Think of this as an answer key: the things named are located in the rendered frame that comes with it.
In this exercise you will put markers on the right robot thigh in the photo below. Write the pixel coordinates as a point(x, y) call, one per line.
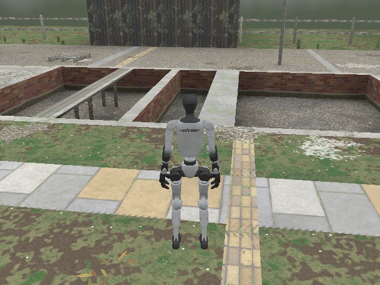
point(203, 177)

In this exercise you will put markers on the robot right upper arm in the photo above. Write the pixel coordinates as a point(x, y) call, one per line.
point(208, 125)

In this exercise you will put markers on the right robot hand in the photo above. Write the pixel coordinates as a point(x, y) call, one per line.
point(216, 181)

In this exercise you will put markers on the left robot hand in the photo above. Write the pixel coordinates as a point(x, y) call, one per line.
point(163, 181)

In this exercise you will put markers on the robot left upper arm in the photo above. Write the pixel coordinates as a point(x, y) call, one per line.
point(171, 125)

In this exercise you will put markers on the robot right forearm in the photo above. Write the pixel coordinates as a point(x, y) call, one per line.
point(214, 162)

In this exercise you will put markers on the right robot shin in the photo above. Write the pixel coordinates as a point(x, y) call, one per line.
point(203, 217)

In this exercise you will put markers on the robot left forearm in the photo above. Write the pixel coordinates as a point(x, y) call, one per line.
point(165, 162)

